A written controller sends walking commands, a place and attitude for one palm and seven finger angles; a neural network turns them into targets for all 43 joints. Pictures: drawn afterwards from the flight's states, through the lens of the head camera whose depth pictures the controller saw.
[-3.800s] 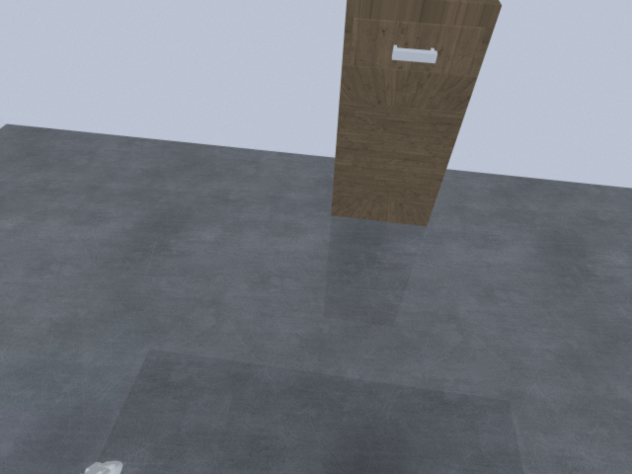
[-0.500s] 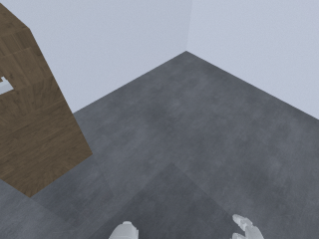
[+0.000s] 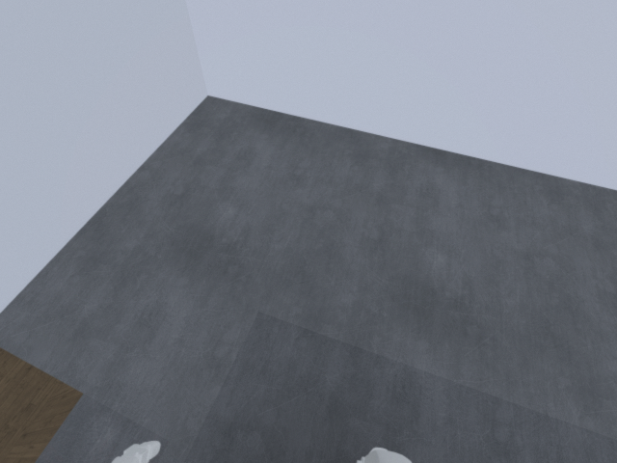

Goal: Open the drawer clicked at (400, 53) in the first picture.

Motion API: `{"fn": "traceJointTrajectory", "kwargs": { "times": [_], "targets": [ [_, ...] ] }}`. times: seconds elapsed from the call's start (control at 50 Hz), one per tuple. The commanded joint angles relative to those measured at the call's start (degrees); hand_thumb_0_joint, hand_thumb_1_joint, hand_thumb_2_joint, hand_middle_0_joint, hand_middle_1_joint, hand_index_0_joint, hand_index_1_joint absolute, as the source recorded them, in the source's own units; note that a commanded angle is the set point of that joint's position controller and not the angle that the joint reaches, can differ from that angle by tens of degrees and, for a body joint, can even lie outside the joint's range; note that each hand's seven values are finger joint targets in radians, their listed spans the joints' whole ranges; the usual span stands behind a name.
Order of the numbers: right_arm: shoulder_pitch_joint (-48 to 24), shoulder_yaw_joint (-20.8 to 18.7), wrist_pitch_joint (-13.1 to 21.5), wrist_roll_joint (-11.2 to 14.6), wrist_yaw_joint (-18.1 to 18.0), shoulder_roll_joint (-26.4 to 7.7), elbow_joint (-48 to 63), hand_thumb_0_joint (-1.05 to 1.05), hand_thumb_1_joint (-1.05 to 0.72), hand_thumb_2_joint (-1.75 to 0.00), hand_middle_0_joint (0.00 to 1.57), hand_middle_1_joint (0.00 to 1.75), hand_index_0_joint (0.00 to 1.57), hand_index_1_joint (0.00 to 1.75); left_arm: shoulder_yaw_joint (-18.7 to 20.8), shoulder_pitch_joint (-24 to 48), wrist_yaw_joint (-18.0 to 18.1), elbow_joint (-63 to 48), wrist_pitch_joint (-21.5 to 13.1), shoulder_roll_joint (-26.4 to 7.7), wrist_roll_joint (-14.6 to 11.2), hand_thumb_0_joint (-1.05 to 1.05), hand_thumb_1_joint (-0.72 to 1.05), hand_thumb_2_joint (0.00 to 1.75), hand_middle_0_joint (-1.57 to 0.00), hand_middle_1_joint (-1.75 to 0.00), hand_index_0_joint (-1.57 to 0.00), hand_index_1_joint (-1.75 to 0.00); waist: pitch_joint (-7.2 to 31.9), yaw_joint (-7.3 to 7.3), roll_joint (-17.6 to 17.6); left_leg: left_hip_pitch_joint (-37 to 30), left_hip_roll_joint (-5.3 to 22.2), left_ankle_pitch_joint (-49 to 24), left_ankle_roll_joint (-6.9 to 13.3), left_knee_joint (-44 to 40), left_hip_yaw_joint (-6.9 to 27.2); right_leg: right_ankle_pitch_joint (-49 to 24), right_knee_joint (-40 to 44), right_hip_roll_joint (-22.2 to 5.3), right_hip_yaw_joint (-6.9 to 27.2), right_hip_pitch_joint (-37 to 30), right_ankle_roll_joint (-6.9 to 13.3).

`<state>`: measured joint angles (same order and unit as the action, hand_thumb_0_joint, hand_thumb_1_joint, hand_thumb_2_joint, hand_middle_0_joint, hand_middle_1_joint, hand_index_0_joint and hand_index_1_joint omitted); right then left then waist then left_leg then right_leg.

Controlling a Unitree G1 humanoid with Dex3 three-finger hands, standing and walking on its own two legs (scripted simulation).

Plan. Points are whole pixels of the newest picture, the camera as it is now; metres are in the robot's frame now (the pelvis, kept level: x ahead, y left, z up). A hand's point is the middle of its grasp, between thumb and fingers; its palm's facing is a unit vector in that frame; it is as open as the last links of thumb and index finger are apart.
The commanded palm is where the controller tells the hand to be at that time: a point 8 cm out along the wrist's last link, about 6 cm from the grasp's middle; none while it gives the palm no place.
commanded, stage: walk to a spot facing it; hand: left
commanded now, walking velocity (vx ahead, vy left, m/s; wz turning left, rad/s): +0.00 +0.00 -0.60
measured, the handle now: out of the picture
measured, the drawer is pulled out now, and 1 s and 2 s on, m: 0.00 0.00 0.00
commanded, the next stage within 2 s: turn to face it in 0.08 s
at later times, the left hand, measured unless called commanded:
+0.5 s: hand (194, 450) +0.16 +0.18 -0.16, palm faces -0.02 -0.99 -0.14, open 7.4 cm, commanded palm none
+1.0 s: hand out of the picture +0.02 +0.18 -0.14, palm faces +0.28 -0.92 -0.29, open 7.4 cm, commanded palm none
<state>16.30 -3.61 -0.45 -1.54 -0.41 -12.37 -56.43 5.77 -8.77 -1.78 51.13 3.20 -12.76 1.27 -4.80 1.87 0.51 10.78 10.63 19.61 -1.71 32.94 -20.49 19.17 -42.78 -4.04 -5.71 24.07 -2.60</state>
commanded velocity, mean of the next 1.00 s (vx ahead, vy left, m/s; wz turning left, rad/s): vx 0.00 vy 0.00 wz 0.42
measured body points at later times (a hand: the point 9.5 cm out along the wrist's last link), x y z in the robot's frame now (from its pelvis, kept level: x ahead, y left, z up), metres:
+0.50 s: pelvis +0.04 +0.01 +0.00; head +0.05 +0.04 +0.45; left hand +0.16 +0.23 -0.15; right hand +0.06 -0.22 -0.14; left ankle +0.07 +0.12 -0.73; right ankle +0.02 -0.12 -0.70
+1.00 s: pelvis +0.01 -0.03 +0.01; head +0.04 -0.05 +0.46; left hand +0.00 +0.23 -0.12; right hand +0.15 -0.28 -0.14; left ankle -0.02 +0.11 -0.65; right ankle +0.01 -0.13 -0.73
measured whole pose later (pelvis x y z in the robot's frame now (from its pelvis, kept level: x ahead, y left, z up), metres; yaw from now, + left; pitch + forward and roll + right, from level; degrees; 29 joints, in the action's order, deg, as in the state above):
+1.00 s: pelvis +0.01 -0.03 +0.01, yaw +15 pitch +0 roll +2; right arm 10.3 -5.5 -5.0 -1.2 1.6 -15.9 -54.2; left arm 2.6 -13.7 1.5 53.0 1.0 -11.0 1.2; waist -3.6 0.8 0.6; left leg 29.7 1.5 22.5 -4.2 61.9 -2.1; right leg 18.0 -29.0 -5.8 -9.4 10.4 0.7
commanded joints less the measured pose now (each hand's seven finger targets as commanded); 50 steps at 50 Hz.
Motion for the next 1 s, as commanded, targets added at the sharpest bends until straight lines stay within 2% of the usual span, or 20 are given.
{"fn": "traceJointTrajectory", "kwargs": {
  "times": [0.0,0.02,0.04,0.08,0.12,0.26,0.3,0.34,0.36,0.38,0.42,0.5,0.62,0.68,0.72,0.74,0.76,0.78,0.84,0.98],
  "targets": [
    [1.49,-1.98,0.82,0.63,0.40,-6.68,5.86,0.00,-0.90,-0.90,0.20,0.30,0.20,0.30,1.36,-9.28,1.25,-1.85,-3.40,-10.26,0.75,0.00,0.90,0.90,-0.20,-0.30,-0.20,-0.30,12.14,-5.64,-9.06,14.07,5.68,-11.79,-1.27,18.69,2.25,-22.22,17.94,-8.43,11.87,-27.93,6.63],
    [-0.84,-0.77,0.53,0.62,0.24,-3.57,8.65,0.00,-0.90,-0.90,0.20,0.30,0.20,0.30,2.41,-13.26,1.96,-0.90,-3.60,-16.25,-0.19,0.00,0.90,0.90,-0.20,-0.30,-0.20,-0.30,13.96,-7.01,-19.52,25.96,-2.29,17.45,-3.82,33.24,7.51,-47.53,19.06,-20.97,28.32,-30.93,13.55],
    [-2.65,-0.78,-0.04,1.08,-0.86,-5.39,8.92,0.00,-0.90,-0.90,0.20,0.30,0.20,0.30,2.57,-13.01,2.75,-0.91,-3.13,-16.11,-0.85,0.00,0.90,0.90,-0.20,-0.30,-0.20,-0.30,15.18,-7.67,-15.68,24.94,-1.36,17.93,-3.07,36.35,16.28,-45.19,19.35,-20.53,26.00,-27.07,15.82],
    [-4.39,-0.91,-0.51,0.75,-1.07,-5.75,8.06,0.00,-0.90,-0.90,0.20,0.30,0.20,0.30,1.74,-3.73,3.33,-3.07,-2.21,-11.97,-0.60,0.00,0.90,0.90,-0.20,-0.30,-0.20,-0.30,10.42,-4.71,-10.62,25.21,-0.12,10.33,-3.30,36.93,18.75,-32.12,20.16,-15.19,21.66,-20.77,14.51],
    [-1.93,-0.69,-1.06,0.29,-0.93,-5.23,6.63,0.00,-0.90,-0.90,0.20,0.30,0.20,0.30,0.70,1.24,3.26,-4.35,-2.27,-10.18,-0.29,0.00,0.90,0.90,-0.20,-0.30,-0.20,-0.30,9.01,-1.79,-7.45,20.87,-1.09,5.59,-4.04,32.39,17.53,-33.11,19.95,-11.11,16.10,-15.42,12.54],
    [1.36,0.89,-0.96,0.63,-0.68,-2.79,4.20,0.00,-0.90,-0.90,0.20,0.30,0.20,0.30,-0.70,1.27,3.36,-2.58,-2.55,-8.49,0.46,0.00,0.90,0.90,-0.20,-0.30,-0.20,-0.30,8.90,-0.94,-9.17,11.54,-5.38,3.50,-1.90,16.33,16.04,-22.51,21.78,-9.09,13.27,-11.32,12.31],
    [3.83,1.49,-0.27,0.73,-0.56,-1.66,2.37,0.00,-0.90,-0.90,0.20,0.30,0.20,0.30,-1.58,1.96,3.54,-1.34,-2.85,-7.01,0.10,0.00,0.90,0.90,-0.20,-0.30,-0.20,-0.30,8.21,0.20,-8.43,5.24,-6.00,-2.49,-1.41,4.56,16.13,-16.29,20.78,-7.22,9.83,-10.13,9.95],
    [4.72,1.64,0.80,0.71,-0.31,-3.60,0.63,0.00,-0.90,-0.90,0.20,0.30,0.20,0.30,-2.58,-0.23,3.42,0.08,-2.54,-3.93,-0.93,0.00,0.90,0.90,-0.20,-0.30,-0.20,-0.30,6.50,-0.64,-0.17,-1.39,-4.18,-14.08,-0.25,-8.22,20.26,-8.44,14.81,-3.79,6.97,-6.57,5.13],
    [3.08,1.08,1.07,0.33,-0.23,-6.91,1.55,0.00,-0.90,-0.90,0.20,0.30,0.20,0.30,-2.73,-2.63,3.34,0.27,-1.97,-2.11,-1.06,0.00,0.90,0.90,-0.20,-0.30,-0.20,-0.30,4.93,-2.14,9.20,2.73,3.06,-17.77,3.12,-12.56,29.71,-1.01,11.60,-0.49,4.24,-5.77,2.30],
    [0.49,0.62,0.63,0.11,-0.16,-9.54,2.90,0.00,-0.90,-0.90,0.20,0.30,0.20,0.30,-2.78,-2.73,3.18,0.12,-1.81,-1.92,-0.85,0.00,0.90,0.90,-0.20,-0.30,-0.20,-0.30,2.08,-2.95,11.77,8.84,7.65,-15.96,6.66,-15.93,35.90,3.17,7.41,1.52,1.99,-7.26,0.86],
    [0.13,0.19,0.82,-0.08,-0.98,-8.84,2.35,0.00,-0.90,-0.90,0.20,0.30,0.20,0.30,-2.11,0.00,3.28,0.31,-1.57,-2.91,-0.43,0.00,0.90,0.90,-0.20,-0.30,-0.20,-0.30,0.22,-1.23,16.51,8.48,7.78,-15.98,10.03,-21.18,41.03,10.31,-6.39,2.06,3.49,-2.43,0.36],
    [0.95,-0.80,0.46,0.01,-1.09,-8.36,2.22,0.00,-0.90,-0.90,0.20,0.30,0.20,0.30,-1.36,1.16,2.75,0.06,-2.12,-2.14,-0.51,0.00,0.90,0.90,-0.20,-0.30,-0.20,-0.30,5.03,-0.44,7.74,-1.20,4.46,-27.40,11.16,-15.46,35.35,8.36,-12.64,1.36,5.11,3.38,-0.07],
    [1.03,-2.45,-0.43,-0.03,-0.68,-10.19,3.47,0.00,-0.90,-0.90,0.20,0.30,0.20,0.30,-1.07,0.45,3.03,-0.95,-1.94,-1.34,-1.13,0.00,0.90,0.90,-0.20,-0.30,-0.20,-0.30,9.28,0.78,8.47,-3.71,3.40,-26.14,12.04,-13.64,38.81,8.45,-5.08,2.67,5.23,0.65,-0.57],
    [-1.98,-3.11,-1.06,0.00,-0.20,-10.90,4.86,0.00,-0.90,-0.90,0.20,0.30,0.20,0.30,-0.96,-3.53,3.20,-0.24,-2.01,-1.99,-1.34,0.00,0.90,0.90,-0.20,-0.30,-0.20,-0.30,9.59,-0.70,8.83,1.64,1.31,-22.09,10.65,-12.76,39.90,4.82,4.97,4.06,4.26,-6.89,-0.03],
    [-4.80,-3.44,-1.56,0.41,0.25,-10.30,6.41,0.00,-0.90,-0.90,0.20,0.30,0.20,0.30,-0.32,-9.57,3.45,1.05,-2.25,-3.49,-1.24,0.00,0.90,0.90,-0.20,-0.30,-0.20,-0.30,10.16,-3.41,6.67,10.17,-2.50,-11.69,6.93,-10.44,38.03,-3.88,19.07,3.29,3.29,-18.59,0.53],
    [-4.93,-3.21,-1.88,0.88,0.63,-7.59,7.32,0.00,-0.90,-0.90,0.20,0.30,0.20,0.30,0.34,-11.50,3.81,1.00,-2.67,-7.26,-0.40,0.00,0.90,0.90,-0.20,-0.30,-0.20,-0.30,9.23,-4.26,-2.91,19.44,-7.99,-2.11,3.14,-1.48,32.84,0.94,27.32,-5.88,11.81,-24.37,3.34],
    [-5.32,-2.48,-1.83,0.73,0.79,-4.03,9.22,0.00,-0.90,-0.90,0.20,0.30,0.20,0.30,1.19,-9.37,4.05,-0.48,-2.85,-12.68,0.43,0.00,0.90,0.90,-0.20,-0.30,-0.20,-0.30,6.06,-4.41,-19.12,28.76,-14.92,10.32,-1.02,13.79,21.52,4.37,32.28,-21.55,27.33,-23.05,9.80],
    [-7.10,-3.26,-2.21,-0.08,0.79,-7.48,9.19,0.00,-0.90,-0.90,0.20,0.30,0.20,0.30,0.90,-6.61,4.35,-1.85,-2.77,-11.69,-0.19,0.00,0.90,0.90,-0.20,-0.30,-0.20,-0.30,5.48,-4.21,-15.67,25.10,-11.28,11.63,-0.12,24.50,24.20,2.89,32.17,-24.19,25.69,-13.45,11.56],
    [-5.30,-2.99,-3.05,-0.03,1.80,-5.94,6.26,0.00,-0.90,-0.90,0.20,0.30,0.20,0.30,-0.79,0.57,3.87,-3.07,-3.33,-7.38,-0.02,0.00,0.90,0.90,-0.20,-0.30,-0.20,-0.30,-0.22,0.34,-9.18,24.03,-8.74,2.47,-1.19,36.49,21.97,-10.93,26.58,-14.29,10.49,-8.47,8.75],
    [-12.63,-1.64,-2.92,0.54,2.28,-5.02,8.49,0.00,-0.90,-0.90,0.20,0.30,0.20,0.30,-0.77,-8.07,3.88,-1.13,-3.50,-10.01,0.46,0.00,0.90,0.90,-0.20,-0.30,-0.20,-0.30,2.62,-4.01,-10.85,20.79,-8.22,4.63,-2.91,23.23,16.64,-29.52,21.56,-16.01,3.68,-18.26,9.57]
  ]
}}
